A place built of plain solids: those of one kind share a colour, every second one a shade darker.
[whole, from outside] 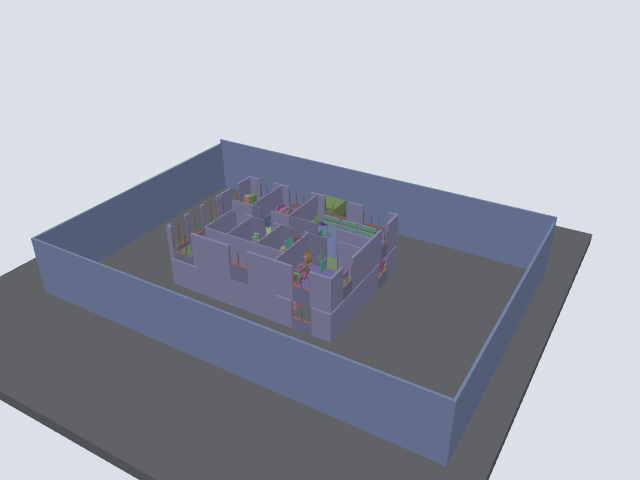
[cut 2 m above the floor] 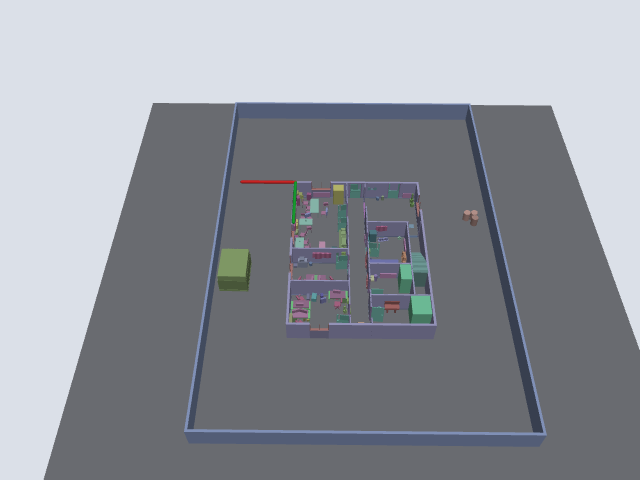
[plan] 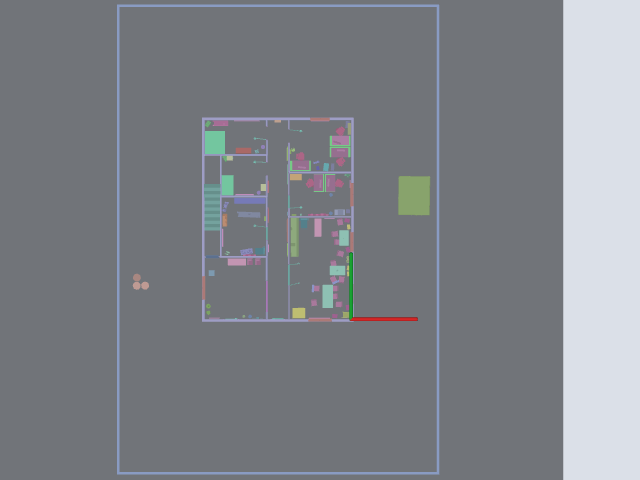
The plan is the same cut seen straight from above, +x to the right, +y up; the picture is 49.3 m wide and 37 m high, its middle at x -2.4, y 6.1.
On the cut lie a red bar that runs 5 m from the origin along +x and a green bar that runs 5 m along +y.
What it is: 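A works' own office and amenities block on a factory's ground, two floors round a stairwell, for the staff and hands of a middling works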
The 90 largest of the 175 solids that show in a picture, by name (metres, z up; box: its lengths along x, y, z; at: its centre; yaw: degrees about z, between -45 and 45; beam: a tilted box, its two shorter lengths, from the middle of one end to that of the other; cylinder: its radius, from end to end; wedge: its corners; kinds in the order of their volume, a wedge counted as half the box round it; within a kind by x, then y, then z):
{
 "yard_bound_1": {"box": [0.2, 36.23, 5.32], "at": [-17.95, 6.14, 2.61]},
 "yard_bound_2": {"box": [24.84, 0.2, 5.32], "at": [-5.63, -11.88, 2.61]},
 "yard_bound_3": {"box": [24.84, 0.2, 5.32], "at": [-5.63, 24.15, 2.61]},
 "yard_bound_4": {"box": [0.2, 36.23, 5.72], "at": [6.69, 6.14, 2.81]},
 "wall_1": {"box": [0.2, 1.71, 2.65], "at": [-11.4, 0.65, 1.27]},
 "wall_2": {"box": [0.2, 1.86, 3.05], "at": [-11.4, 0.72, 4.25]},
 "wall_3": {"box": [0.2, 1.81, 1.05], "at": [-11.4, 2.4, 0.47]},
 "wall_4": {"box": [0.2, 1.51, 1.35], "at": [-11.4, 2.4, 3.4]},
 "wall_5": {"box": [0.2, 1.66, 3.05], "at": [-11.4, 3.98, 4.25]},
 "wall_6": {"box": [0.2, 1.51, 2.65], "at": [-11.4, 4.05, 1.27]},
 "wall_7": {"box": [0.2, 2.56, 3.05], "at": [-11.4, 6.08, 4.25]},
 "wall_8": {"box": [0.2, 1.76, 1.45], "at": [-11.4, 8.22, 3.44]},
 "wall_9": {"box": [0.2, 7.85, 3.02], "at": [-11.4, 8.72, 1.46]},
 "wall_10": {"box": [0.2, 3.56, 3.05], "at": [-11.4, 10.88, 4.25]},
 "wall_11": {"box": [0.2, 2.9, 2.65], "at": [-11.4, 14.1, 1.27]},
 "wall_12": {"box": [1.86, 0.2, 3.05], "at": [-10.57, -0.1, 4.25]},
 "wall_13": {"box": [0.06, 2.71, 3.05], "at": [-10.08, 6.16, 4.25]},
 "wall_14": {"box": [0.06, 4.71, 3.02], "at": [-10.08, 7.16, 1.46]},
 "wall_15": {"box": [0.06, 3.07, 3.05], "at": [-10.08, 8.93, 4.25]},
 "wall_16": {"box": [0.06, 2.31, 3.05], "at": [-10.08, 11.49, 4.25]},
 "wall_17": {"box": [0.06, 4.65, 2.65], "at": [-10.02, 7.12, 1.27]},
 "wall_18": {"box": [0.06, 3.2, 2.65], "at": [-10.02, 11.05, 1.27]},
 "wall_19": {"box": [5.0, 0.2, 2.65], "at": [-9.0, -0.1, 1.27]},
 "wall_20": {"box": [5.0, 0.2, 2.65], "at": [-9.0, 15.45, 1.27]},
 "wall_21": {"box": [3.61, 0.06, 2.65], "at": [-8.3, 4.77, 1.27]},
 "wall_22": {"box": [3.61, 0.06, 3.05], "at": [-8.3, 4.77, 4.25]},
 "wall_23": {"box": [3.61, 0.06, 2.65], "at": [-8.3, 12.68, 1.27]},
 "wall_24": {"box": [3.55, 0.06, 2.65], "at": [-8.28, 4.83, 1.27]},
 "wall_25": {"box": [3.55, 0.06, 3.05], "at": [-8.28, 7.42, 4.25]},
 "wall_26": {"box": [3.55, 0.06, 2.65], "at": [-8.28, 9.48, 1.27]},
 "wall_27": {"box": [3.55, 0.06, 3.05], "at": [-8.28, 10.37, 4.25]},
 "wall_28": {"box": [3.55, 0.06, 2.65], "at": [-8.28, 12.62, 1.27]},
 "wall_29": {"box": [3.55, 0.06, 3.05], "at": [-8.28, 12.62, 4.25]},
 "wall_30": {"box": [1.66, 0.2, 3.05], "at": [-7.33, -0.1, 4.25]},
 "wall_31": {"box": [0.06, 2.37, 2.65], "at": [-6.47, 8.33, 1.27]},
 "wall_32": {"box": [1.7, 0.2, 2.65], "at": [-5.65, -0.1, 1.27]},
 "wall_33": {"box": [1.7, 0.2, 3.05], "at": [-5.65, -0.1, 4.25]},
 "wall_34": {"box": [1.7, 0.2, 2.65], "at": [-5.65, 15.45, 1.27]},
 "wall_35": {"box": [0.06, 3.12, 3.05], "at": [-4.83, 1.55, 4.25]},
 "wall_36": {"box": [0.06, 3.71, 2.65], "at": [-4.83, 6.1, 1.27]},
 "wall_37": {"box": [0.06, 2.88, 3.05], "at": [-4.83, 6.43, 4.25]},
 "wall_38": {"box": [0.06, 2.23, 3.05], "at": [-4.83, 12.75, 4.25]},
 "wall_39": {"box": [0.06, 3.65, 2.65], "at": [-4.77, 6.07, 1.27]},
 "wall_40": {"box": [1.51, 0.2, 2.65], "at": [-4.05, -0.1, 1.27]},
 "wall_41": {"box": [1.66, 0.2, 2.65], "at": [-3.98, 15.45, 1.27]},
 "wall_42": {"box": [1.81, 0.2, 3.05], "at": [-3.9, -0.1, 4.25]},
 "wall_43": {"box": [1.81, 0.2, 3.05], "at": [-3.9, 15.45, 4.25]},
 "wall_44": {"box": [1.81, 0.2, 1.15], "at": [-2.4, -0.1, 0.53]},
 "wall_45": {"box": [4.8, 0.06, 3.05], "at": [-2.4, 7.77, 4.25]},
 "wall_46": {"box": [4.8, 0.06, 2.65], "at": [-2.4, 7.93, 1.27]},
 "wall_47": {"box": [4.8, 0.06, 2.65], "at": [-2.4, 11.33, 1.27]},
 "wall_48": {"box": [4.8, 0.06, 3.05], "at": [-2.4, 11.67, 4.25]},
 "wall_49": {"box": [2.01, 0.2, 3.05], "at": [-0.8, -0.1, 4.25]},
 "wall_50": {"box": [2.01, 0.2, 3.05], "at": [-0.8, 15.45, 4.25]},
 "wall_51": {"box": [1.86, 0.2, 2.65], "at": [-0.72, 15.45, 1.27]},
 "wall_52": {"box": [1.71, 0.2, 2.65], "at": [-0.65, -0.1, 1.27]},
 "wall_53": {"box": [0.2, 0.96, 3.05], "at": [0.1, 0.28, 4.25]},
 "wall_54": {"box": [0.2, 2.41, 1.35], "at": [0.1, 1.95, 3.4]},
 "wall_55": {"box": [0.2, 1.51, 3.05], "at": [0.1, 3.9, 4.25]},
 "wall_56": {"box": [0.2, 1.21, 2.65], "at": [0.1, 7.3, 1.27]},
 "wall_57": {"box": [0.2, 0.76, 3.05], "at": [0.1, 7.42, 4.25]},
 "wall_58": {"box": [0.2, 0.76, 3.05], "at": [0.1, 11.32, 4.25]},
 "wall_59": {"box": [0.2, 1.06, 3.05], "at": [0.1, 12.22, 4.25]},
 "wall_60": {"box": [0.2, 4.25, 2.65], "at": [0.1, 13.43, 1.27]},
 "wall_61": {"box": [0.2, 1.31, 3.05], "at": [0.1, 14.9, 4.25]},
 "beyond_container_1": {"box": [2.32, 2.93, 2.59], "at": [4.86, 9.5, 1.24], "yaw": -0.7},
 "raised_floor_gallery_1": {"box": [4.93, 2.83, 0.25], "at": [-8.9, 14.0, 2.85]},
 "raised_floor_gallery_2": {"box": [1.83, 15.48, 0.25], "at": [-5.65, 7.67, 2.85]},
 "raised_floor_drawing_1": {"box": [4.93, 7.93, 0.25], "at": [-2.4, 3.9, 2.85]},
 "wc_cubicles_1": {"box": [1.54, 1.77, 2.08], "at": [-10.49, 13.61, 0.99]},
 "wc_cubicles_2": {"box": [0.91, 1.54, 2.08], "at": [-9.52, 10.32, 0.99]},
 "stair_1": {"box": [1.29, 0.28, 1.04], "at": [-10.71, 7.98, 0.47]},
 "stair_2": {"box": [1.29, 0.28, 1.24], "at": [-10.71, 8.24, 0.57]},
 "stair_3": {"box": [1.29, 0.28, 1.44], "at": [-10.71, 8.49, 0.67]},
 "stair_4": {"box": [1.29, 0.28, 1.63], "at": [-10.71, 8.75, 0.77]},
 "stair_5": {"box": [1.29, 0.28, 1.83], "at": [-10.71, 9.0, 0.87]},
 "stair_6": {"box": [1.29, 0.28, 2.03], "at": [-10.71, 9.26, 0.96]},
 "stair_7": {"box": [1.29, 0.28, 2.23], "at": [-10.71, 9.51, 1.06]},
 "stair_8": {"box": [1.29, 0.28, 2.43], "at": [-10.71, 9.76, 1.16]},
 "stair_9": {"box": [1.29, 0.28, 2.62], "at": [-10.71, 10.02, 1.26]},
 "stair_10": {"box": [1.29, 0.28, 2.82], "at": [-10.71, 10.27, 1.36]},
 "raised_floor_manager_1": {"box": [4.93, 4.93, 0.25], "at": [-8.9, 2.4, 2.85]},
 "lockers_1": {"box": [2.4, 0.45, 1.85], "at": [-7.8, 9.11, 0.88]},
 "vending_machine_1": {"box": [0.98, 0.8, 1.88], "at": [-4.03, 0.46, 0.89]},
 "counter_1": {"box": [1.4, 0.55, 0.95], "at": [-8.81, 4.41, 0.57]},
 "counter_2": {"box": [0.55, 1.4, 0.95], "at": [-2.56, 7.05, 0.57]},
 "safe_1": {"box": [0.66, 0.65, 1.21], "at": [-0.42, 14.96, 3.52]},
 "filing_lateral_1": {"box": [0.9, 0.48, 1.05], "at": [-4.26, 10.95, 0.48]},
 "cupboard_steel_low_1": {"box": [0.92, 0.45, 1.05], "at": [-2.9, 11.35, 3.44]},
 "filing_tall_1": {"box": [0.47, 0.62, 1.37], "at": [-1.05, 14.99, 3.6]}
}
